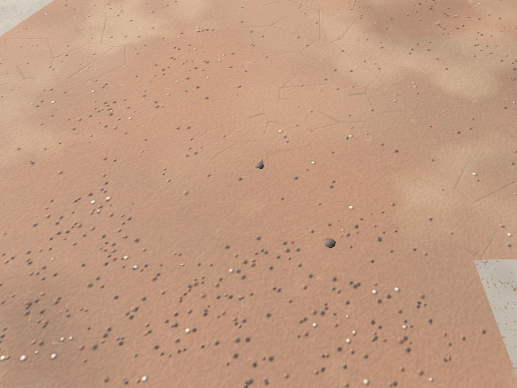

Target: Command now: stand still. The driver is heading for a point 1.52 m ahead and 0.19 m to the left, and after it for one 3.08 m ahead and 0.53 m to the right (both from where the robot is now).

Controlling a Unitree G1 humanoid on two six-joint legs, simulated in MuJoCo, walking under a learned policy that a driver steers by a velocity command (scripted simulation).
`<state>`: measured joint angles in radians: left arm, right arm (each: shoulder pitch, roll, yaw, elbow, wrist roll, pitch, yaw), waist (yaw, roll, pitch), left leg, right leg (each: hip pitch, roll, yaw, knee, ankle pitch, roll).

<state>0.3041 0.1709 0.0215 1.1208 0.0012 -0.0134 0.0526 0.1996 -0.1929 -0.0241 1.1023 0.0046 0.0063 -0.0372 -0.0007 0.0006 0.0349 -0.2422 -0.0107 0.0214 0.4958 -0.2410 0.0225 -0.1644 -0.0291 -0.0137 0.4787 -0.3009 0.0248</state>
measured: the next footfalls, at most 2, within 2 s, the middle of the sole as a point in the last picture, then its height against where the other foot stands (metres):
left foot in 1.00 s outside the picture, level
right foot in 1.46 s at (326, 324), level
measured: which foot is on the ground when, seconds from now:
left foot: down 0.00-0.54, up 0.56-0.98, down 1.00-1.00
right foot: down 0.00-1.00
